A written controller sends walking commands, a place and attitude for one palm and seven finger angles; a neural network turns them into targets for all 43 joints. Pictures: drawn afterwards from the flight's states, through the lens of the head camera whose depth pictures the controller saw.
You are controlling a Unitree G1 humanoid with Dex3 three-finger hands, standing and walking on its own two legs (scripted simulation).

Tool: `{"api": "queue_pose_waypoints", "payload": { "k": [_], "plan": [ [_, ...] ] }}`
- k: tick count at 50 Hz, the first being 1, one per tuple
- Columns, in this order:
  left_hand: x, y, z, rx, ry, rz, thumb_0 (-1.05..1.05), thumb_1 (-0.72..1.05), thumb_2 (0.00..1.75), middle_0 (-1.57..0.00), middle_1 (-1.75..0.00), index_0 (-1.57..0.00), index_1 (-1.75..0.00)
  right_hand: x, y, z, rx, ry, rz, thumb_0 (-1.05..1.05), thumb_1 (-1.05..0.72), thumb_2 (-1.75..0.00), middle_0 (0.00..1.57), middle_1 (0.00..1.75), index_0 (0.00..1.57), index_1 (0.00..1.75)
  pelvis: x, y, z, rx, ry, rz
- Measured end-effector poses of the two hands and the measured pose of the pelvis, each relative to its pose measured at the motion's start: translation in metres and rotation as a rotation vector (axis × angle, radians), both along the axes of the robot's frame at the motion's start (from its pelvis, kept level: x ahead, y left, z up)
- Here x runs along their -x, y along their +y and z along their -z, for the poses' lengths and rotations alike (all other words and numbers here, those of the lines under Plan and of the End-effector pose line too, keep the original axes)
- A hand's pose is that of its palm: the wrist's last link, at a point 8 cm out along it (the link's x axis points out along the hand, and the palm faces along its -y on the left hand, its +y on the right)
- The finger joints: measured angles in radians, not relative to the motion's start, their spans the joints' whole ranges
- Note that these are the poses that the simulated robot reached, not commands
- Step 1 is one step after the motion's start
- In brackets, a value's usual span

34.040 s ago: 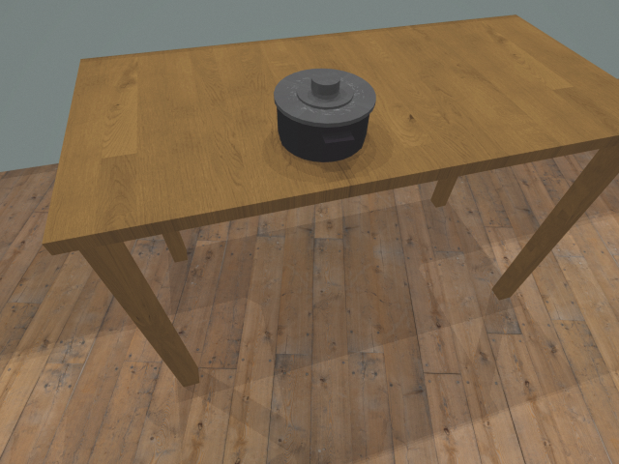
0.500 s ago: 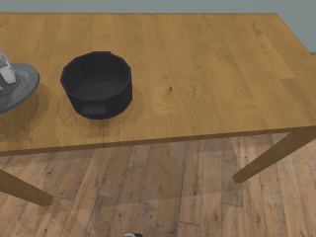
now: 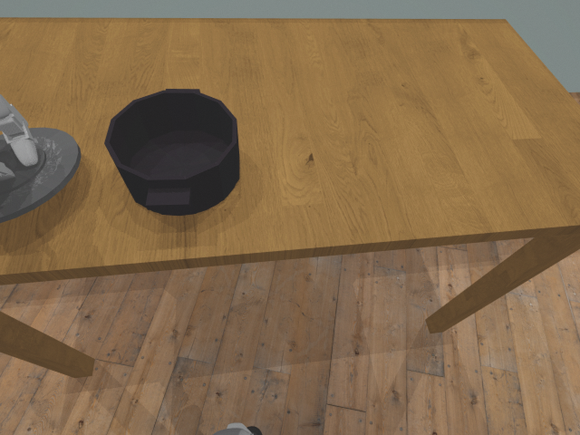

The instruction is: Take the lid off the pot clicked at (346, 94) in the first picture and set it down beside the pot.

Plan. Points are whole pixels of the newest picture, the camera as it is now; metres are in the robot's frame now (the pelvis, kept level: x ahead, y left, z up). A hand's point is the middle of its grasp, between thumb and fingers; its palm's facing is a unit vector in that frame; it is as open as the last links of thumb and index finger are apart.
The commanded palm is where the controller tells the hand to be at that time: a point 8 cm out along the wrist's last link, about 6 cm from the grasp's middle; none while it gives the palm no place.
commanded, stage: lower the lid onto the table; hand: left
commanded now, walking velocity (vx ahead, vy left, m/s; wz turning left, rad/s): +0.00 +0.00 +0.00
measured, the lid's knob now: out of the picture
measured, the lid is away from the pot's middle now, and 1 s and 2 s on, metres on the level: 0.23 0.25 0.25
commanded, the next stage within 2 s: open the fingers wide in 0.20 s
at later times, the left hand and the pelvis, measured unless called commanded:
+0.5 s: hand out of the picture +0.43 +0.36 +0.09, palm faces -0.43 -0.16 -0.89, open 5.7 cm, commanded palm +0.45 +0.37 +0.16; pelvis -0.01 +0.00 -0.01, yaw +0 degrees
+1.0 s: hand out of the picture +0.42 +0.37 +0.10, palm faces -0.42 -0.14 -0.90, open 8.3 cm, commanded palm +0.45 +0.37 +0.16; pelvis -0.01 +0.01 +0.00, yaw +0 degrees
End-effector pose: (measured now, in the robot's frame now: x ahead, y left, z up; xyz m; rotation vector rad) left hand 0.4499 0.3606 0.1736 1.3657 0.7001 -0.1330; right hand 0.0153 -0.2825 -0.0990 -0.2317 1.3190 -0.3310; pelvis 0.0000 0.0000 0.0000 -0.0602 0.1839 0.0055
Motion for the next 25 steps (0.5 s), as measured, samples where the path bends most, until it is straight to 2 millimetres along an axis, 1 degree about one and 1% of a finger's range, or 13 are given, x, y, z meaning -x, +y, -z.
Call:
{"api": "queue_pose_waypoints", "payload": {
  "k": [9,16,21,25],
  "plan": [
    [0.005,0.006,0.013,-0.002,0.026,-0.006,0.01,0.29,0.84,-0.42,-0.91,-0.88,-1.13,0.009,-0.003,0.000,0.024,0.021,0.003,0.00,-0.90,-0.90,0.21,0.30,0.20,0.30,0.003,0.000,0.003,0.005,0.007,0.000],
    [0.004,0.007,0.015,-0.006,0.013,0.012,0.00,0.28,0.84,-0.43,-0.93,-0.90,-1.13,0.017,-0.004,0.000,0.038,0.036,0.013,0.00,-0.90,-0.90,0.20,0.30,0.20,0.30,0.004,0.002,0.005,0.007,0.017,0.003],
    [0.011,0.001,0.022,-0.051,-0.041,0.115,0.00,0.29,0.82,-0.41,-0.93,-0.89,-1.13,0.014,0.001,0.004,0.020,0.048,0.017,0.00,-0.90,-0.90,0.20,0.30,0.20,0.30,0.004,0.004,0.006,0.005,0.022,0.010],
    [0.019,0.004,0.022,-0.019,-0.083,0.125,0.00,0.32,0.80,-0.40,-0.94,-0.87,-1.13,0.005,0.005,0.007,0.011,0.050,0.009,0.00,-0.90,-0.90,0.20,0.30,0.20,0.30,0.006,0.004,0.006,0.006,0.019,0.006]
  ]
}}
